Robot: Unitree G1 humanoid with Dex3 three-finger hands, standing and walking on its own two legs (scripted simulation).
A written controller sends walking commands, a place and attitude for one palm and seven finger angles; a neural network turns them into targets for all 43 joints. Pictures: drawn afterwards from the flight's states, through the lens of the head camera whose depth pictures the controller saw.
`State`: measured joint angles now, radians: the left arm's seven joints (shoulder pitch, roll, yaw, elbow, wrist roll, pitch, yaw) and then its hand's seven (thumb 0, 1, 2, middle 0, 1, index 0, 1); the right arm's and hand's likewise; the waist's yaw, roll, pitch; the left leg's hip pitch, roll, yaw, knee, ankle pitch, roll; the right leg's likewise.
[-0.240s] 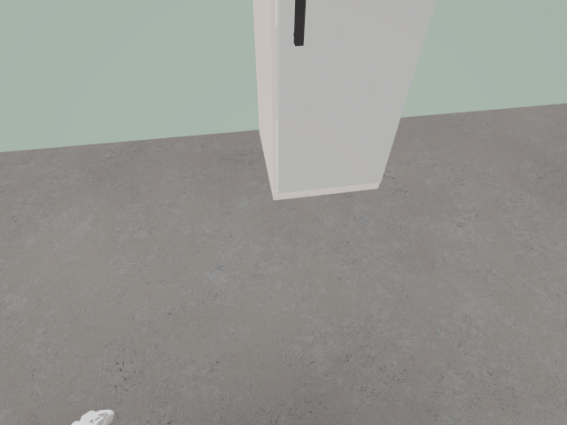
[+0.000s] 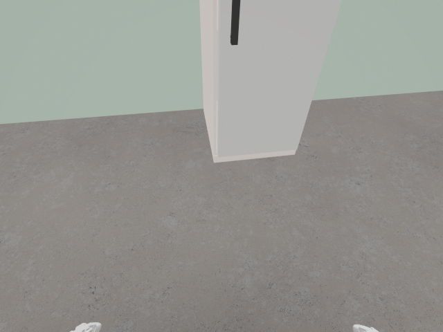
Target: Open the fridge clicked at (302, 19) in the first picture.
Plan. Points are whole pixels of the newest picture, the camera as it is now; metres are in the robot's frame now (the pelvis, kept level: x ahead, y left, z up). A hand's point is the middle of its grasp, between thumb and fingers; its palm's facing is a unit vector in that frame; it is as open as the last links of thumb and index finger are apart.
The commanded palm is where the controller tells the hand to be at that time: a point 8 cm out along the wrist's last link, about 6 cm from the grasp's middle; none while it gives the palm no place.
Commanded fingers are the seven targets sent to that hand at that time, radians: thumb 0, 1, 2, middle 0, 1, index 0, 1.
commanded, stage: stand and wait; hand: left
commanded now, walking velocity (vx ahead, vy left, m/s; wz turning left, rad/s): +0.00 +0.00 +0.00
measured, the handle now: (234, 7) +1.19 +0.03 +0.16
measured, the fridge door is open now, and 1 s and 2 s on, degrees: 0 0 0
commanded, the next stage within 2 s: look at it before walking up in 0.58 s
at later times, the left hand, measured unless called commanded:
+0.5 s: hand out of the picture +0.04 +0.24 -0.15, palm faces -0.03 -0.94 -0.33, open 7.4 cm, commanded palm none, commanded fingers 0.00 0.90 0.90 -0.20 -0.30 -0.20 -0.30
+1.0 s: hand out of the picture +0.05 +0.24 -0.15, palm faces -0.03 -0.95 -0.33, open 7.4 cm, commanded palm none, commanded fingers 0.00 0.90 0.90 -0.20 -0.30 -0.20 -0.30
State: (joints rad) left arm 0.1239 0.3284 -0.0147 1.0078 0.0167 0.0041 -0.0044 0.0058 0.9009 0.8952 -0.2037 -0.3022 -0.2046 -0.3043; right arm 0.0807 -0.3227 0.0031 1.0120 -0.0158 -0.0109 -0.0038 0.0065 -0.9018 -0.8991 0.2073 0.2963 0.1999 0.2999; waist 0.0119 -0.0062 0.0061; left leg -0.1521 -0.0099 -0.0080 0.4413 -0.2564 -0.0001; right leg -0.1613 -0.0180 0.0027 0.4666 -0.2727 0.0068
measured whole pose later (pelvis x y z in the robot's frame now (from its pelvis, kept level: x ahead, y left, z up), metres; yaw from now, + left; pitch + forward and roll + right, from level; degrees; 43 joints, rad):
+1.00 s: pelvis -0.02 -0.01 +0.00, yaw +0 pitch -2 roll +0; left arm 0.15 0.33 -0.01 1.09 0.02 0.00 -0.01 0.01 0.90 0.90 -0.20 -0.30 -0.20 -0.30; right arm 0.13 -0.33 0.00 1.11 -0.01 -0.01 0.00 0.01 -0.90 -0.90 0.21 0.30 0.20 0.30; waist 0.01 -0.01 0.02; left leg -0.14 0.01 -0.01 0.37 -0.19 -0.01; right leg -0.15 0.00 0.00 0.39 -0.20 0.00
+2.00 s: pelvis +0.13 -0.02 +0.00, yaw -20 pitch +1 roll +0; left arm 0.46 0.15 0.05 1.05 0.04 -0.03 -0.01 0.01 0.90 0.90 -0.20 -0.30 -0.21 -0.30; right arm 0.10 -0.17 -0.06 0.93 -0.01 -0.02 0.02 0.01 -0.91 -0.90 0.20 0.30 0.19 0.30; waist 0.08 -0.02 0.03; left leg -0.53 0.08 0.05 0.75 -0.23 -0.06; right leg -0.07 0.05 0.13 0.39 -0.33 -0.02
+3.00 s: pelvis +0.47 -0.20 -0.02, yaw -53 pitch -1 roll -2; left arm 0.33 0.23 0.08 1.00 0.02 -0.01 -0.01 0.00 0.92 0.90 -0.20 -0.30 -0.20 -0.30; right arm 0.14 -0.17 -0.04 0.92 -0.03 -0.06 0.01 0.00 -0.91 -0.90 0.20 0.30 0.20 0.30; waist 0.05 -0.03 0.02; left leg -0.39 0.08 0.13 0.61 -0.21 0.00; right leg -0.20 0.03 0.02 0.66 -0.43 -0.01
